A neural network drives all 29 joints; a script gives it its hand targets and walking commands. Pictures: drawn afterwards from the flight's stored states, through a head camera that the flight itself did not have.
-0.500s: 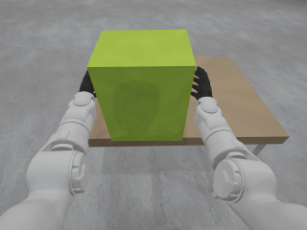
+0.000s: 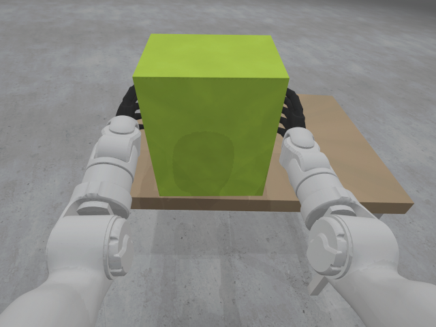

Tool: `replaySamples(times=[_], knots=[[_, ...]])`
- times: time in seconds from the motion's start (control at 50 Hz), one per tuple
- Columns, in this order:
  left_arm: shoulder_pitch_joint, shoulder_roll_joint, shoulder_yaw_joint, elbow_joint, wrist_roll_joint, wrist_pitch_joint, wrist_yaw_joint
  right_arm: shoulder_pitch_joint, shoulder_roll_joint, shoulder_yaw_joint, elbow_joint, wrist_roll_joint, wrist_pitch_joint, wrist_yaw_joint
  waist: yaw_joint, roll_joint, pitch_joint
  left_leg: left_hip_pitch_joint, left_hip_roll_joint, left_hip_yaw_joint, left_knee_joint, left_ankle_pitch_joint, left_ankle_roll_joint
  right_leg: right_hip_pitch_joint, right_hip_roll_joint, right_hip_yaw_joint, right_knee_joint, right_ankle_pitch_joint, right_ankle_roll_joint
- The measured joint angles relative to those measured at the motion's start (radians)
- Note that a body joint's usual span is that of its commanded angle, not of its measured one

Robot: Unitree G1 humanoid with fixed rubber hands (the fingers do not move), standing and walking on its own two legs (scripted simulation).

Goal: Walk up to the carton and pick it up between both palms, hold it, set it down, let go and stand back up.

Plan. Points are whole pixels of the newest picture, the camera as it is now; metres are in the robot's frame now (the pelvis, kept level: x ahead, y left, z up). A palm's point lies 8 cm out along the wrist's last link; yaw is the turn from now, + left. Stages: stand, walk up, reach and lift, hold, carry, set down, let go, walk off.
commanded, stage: reach and lift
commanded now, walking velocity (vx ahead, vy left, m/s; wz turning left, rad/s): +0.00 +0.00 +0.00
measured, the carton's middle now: (211, 121) +0.46 +0.03 +0.19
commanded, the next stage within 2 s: none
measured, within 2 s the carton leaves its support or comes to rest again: neither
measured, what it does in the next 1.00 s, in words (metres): stands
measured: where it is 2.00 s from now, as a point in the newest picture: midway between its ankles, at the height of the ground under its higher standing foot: outside the picture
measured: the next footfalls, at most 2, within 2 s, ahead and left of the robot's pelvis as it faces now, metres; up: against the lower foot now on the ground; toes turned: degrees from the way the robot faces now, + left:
none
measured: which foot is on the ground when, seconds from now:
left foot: down 0.00-1.00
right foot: down 0.00-1.00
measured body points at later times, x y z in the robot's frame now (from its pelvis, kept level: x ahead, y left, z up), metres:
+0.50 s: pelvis -0.01 +0.01 +0.00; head -0.05 +0.06 +0.45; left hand +0.42 +0.21 +0.23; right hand +0.42 -0.10 +0.24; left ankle +0.12 +0.10 -0.73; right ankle -0.01 -0.11 -0.73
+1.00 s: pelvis -0.01 +0.01 +0.00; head -0.06 +0.06 +0.44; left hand +0.41 +0.20 +0.25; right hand +0.42 -0.11 +0.25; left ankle +0.12 +0.10 -0.73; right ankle -0.01 -0.11 -0.73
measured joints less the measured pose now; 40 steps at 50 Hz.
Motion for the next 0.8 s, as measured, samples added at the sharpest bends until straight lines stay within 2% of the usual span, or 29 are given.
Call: replaySamples(times=[0.14, 0.24, 0.34, 0.5, 0.8], knots=[[0.000, -0.009, 0.000, -0.059, 0.020, 0.080, 0.000, -0.002, -0.008, 0.054, -0.027, 0.050, 0.056, -0.031, 0.026, -0.002, 0.039, 0.033, -0.001, 0.000, -0.002, 0.001, 0.002, 0.032, -0.001, 0.000, 0.000, -0.001, 0.000], [0.002, -0.009, 0.000, -0.135, 0.020, 0.135, 0.000, -0.004, -0.010, 0.082, -0.070, 0.084, 0.083, -0.036, 0.032, -0.005, 0.033, 0.033, -0.003, 0.000, -0.002, 0.003, 0.003, 0.033, -0.002, 0.000, 0.000, 0.001, 0.000], [0.003, -0.010, 0.000, -0.188, 0.027, 0.182, 0.000, -0.023, -0.015, 0.083, -0.082, 0.088, 0.109, -0.031, 0.032, -0.005, 0.031, 0.047, -0.005, 0.000, -0.002, 0.003, 0.004, 0.047, -0.005, -0.001, -0.002, 0.001, 0.000], [0.003, -0.020, 0.000, -0.193, 0.046, 0.224, -0.003, -0.037, -0.029, 0.083, -0.081, 0.088, 0.162, -0.021, 0.032, -0.015, 0.069, 0.090, -0.009, 0.000, -0.003, 0.003, 0.008, 0.092, -0.009, -0.001, -0.003, 0.001, 0.000], [0.003, -0.044, 0.000, -0.298, 0.061, 0.324, 0.016, -0.053, -0.053, 0.083, -0.081, 0.088, 0.175, 0.017, 0.026, -0.027, 0.064, 0.089, -0.017, 0.000, -0.003, 0.003, 0.008, 0.092, -0.016, -0.001, -0.003, 0.001, 0.000]])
